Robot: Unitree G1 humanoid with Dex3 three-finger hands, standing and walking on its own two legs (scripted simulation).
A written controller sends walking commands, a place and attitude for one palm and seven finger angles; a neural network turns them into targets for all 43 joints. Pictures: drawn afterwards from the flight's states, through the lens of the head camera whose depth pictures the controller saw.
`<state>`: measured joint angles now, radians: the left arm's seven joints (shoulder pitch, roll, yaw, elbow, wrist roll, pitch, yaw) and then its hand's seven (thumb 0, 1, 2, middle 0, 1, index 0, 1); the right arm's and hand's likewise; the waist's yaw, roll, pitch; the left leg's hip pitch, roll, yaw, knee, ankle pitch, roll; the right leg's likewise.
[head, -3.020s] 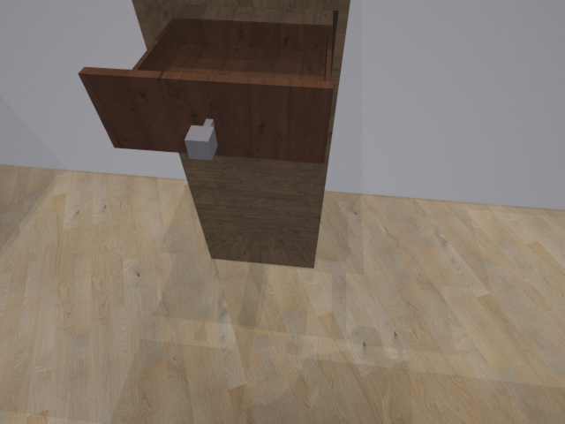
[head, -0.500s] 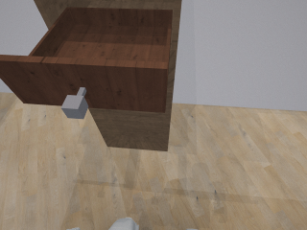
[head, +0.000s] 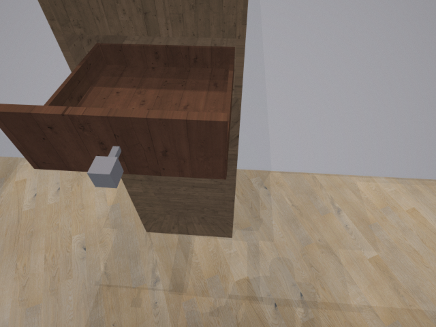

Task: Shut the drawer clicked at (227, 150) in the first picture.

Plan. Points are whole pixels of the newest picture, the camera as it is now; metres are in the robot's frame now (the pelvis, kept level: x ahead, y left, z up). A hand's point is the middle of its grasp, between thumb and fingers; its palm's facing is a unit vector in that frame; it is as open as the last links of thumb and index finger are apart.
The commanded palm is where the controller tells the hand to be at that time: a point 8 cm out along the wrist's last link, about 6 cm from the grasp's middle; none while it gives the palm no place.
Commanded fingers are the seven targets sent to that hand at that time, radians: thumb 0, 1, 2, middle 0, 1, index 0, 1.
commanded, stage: look again from close up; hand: left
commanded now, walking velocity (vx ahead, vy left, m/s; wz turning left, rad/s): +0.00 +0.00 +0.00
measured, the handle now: (110, 163) +0.35 +0.20 +0.14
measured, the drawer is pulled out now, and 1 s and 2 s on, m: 0.28 0.28 0.28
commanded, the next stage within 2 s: shuffle to correct the standing spot in 0.52 s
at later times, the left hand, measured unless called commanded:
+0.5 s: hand out of the picture +0.06 +0.25 -0.15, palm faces -0.01 -0.95 -0.32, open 7.4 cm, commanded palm none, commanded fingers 0.00 0.90 0.90 -0.20 -0.30 -0.20 -0.30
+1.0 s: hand out of the picture -0.02 +0.18 -0.18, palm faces -0.02 -0.99 -0.16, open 7.4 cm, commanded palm none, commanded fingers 0.00 0.90 0.90 -0.20 -0.30 -0.20 -0.30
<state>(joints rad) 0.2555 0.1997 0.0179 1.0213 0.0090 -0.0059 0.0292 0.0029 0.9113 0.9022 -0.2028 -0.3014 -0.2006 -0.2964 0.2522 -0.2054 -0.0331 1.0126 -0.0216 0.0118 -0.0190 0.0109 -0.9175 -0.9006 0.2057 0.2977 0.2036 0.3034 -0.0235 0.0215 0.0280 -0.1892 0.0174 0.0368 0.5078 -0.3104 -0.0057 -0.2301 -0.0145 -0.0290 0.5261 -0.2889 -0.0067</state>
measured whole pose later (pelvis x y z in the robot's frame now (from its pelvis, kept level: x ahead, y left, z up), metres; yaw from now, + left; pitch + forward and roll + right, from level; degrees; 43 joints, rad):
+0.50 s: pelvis -0.02 +0.01 +0.01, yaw +0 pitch -2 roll +0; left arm 0.17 0.32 0.00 1.04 0.01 -0.01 0.00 0.00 0.91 0.90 -0.20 -0.30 -0.20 -0.30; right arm 0.14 -0.34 -0.01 1.06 -0.02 -0.01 0.00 0.01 -0.90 -0.90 0.20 0.30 0.20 0.30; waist 0.00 0.00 0.01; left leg -0.14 0.00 0.04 0.40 -0.23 0.02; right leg -0.17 -0.03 -0.02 0.40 -0.19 0.02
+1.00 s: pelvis +0.01 +0.03 +0.00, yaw -1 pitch -1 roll -1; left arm 0.34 0.13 -0.04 1.15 0.01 -0.03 0.04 0.00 0.91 0.90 -0.20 -0.30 -0.20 -0.30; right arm 0.29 -0.15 0.02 1.11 -0.01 -0.02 -0.01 0.01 -0.91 -0.90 0.20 0.30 0.20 0.30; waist -0.01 0.00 0.03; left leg -0.18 0.00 0.06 0.56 -0.36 0.03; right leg -0.21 -0.03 -0.01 0.53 -0.31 0.03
